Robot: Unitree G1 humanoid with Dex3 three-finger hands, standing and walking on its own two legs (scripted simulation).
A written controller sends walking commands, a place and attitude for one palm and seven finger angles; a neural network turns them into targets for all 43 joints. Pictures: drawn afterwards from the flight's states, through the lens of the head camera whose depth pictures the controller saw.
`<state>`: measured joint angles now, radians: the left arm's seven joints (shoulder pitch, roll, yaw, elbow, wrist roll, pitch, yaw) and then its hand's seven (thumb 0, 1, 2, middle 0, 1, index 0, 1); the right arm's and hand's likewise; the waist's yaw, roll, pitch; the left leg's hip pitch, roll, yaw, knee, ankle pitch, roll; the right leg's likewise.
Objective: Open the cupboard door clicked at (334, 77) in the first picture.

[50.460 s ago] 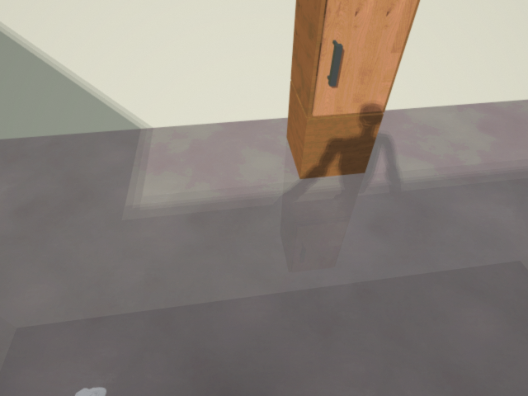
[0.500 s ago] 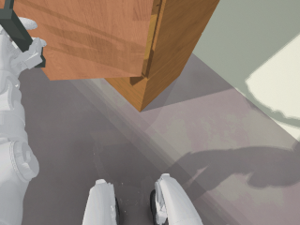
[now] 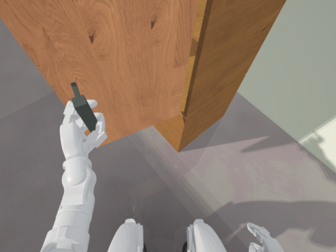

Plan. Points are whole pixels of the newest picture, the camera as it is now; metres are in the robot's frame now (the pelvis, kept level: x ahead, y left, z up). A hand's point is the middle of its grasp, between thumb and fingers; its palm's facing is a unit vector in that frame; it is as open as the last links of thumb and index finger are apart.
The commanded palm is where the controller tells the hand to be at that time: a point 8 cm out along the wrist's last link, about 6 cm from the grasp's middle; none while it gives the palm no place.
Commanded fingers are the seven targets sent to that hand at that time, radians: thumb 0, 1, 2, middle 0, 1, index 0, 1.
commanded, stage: pull the door open along its arc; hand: left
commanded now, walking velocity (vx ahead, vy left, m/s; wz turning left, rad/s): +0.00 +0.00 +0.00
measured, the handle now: (87, 112) +0.44 +0.20 +0.01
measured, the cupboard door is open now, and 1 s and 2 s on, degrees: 76 100 100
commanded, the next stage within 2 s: open thumb and fingers to let go in 0.46 s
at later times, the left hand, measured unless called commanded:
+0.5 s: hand (141, 163) +0.31 +0.06 +0.02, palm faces +0.41 -0.91 +0.00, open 6.5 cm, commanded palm +0.25 +0.10 +0.02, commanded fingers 0.00 0.90 0.90 -0.40 -1.35 -0.40 -1.35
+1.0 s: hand (141, 163) +0.31 +0.06 +0.02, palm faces +0.40 -0.92 -0.01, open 11.1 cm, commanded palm +0.26 +0.10 +0.02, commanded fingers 0.00 -0.50 0.30 -0.29 -1.15 -0.29 -1.15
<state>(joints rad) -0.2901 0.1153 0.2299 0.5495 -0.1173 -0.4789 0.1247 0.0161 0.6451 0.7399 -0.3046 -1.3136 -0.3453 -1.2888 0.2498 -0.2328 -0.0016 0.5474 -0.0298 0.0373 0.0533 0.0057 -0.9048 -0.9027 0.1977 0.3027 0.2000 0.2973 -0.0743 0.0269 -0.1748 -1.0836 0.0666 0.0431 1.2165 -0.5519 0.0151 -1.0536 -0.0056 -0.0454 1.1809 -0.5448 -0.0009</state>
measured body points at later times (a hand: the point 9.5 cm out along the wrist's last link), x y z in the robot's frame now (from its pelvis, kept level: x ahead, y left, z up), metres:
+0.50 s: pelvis -0.01 -0.04 +0.00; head +0.08 -0.04 +0.44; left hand +0.28 +0.11 +0.02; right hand +0.15 -0.26 -0.12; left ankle +0.01 +0.11 -0.64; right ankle +0.00 -0.12 -0.64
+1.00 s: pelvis -0.01 -0.04 +0.00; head +0.08 -0.04 +0.44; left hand +0.28 +0.11 +0.02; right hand +0.17 -0.24 -0.12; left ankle +0.01 +0.11 -0.64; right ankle +0.00 -0.12 -0.64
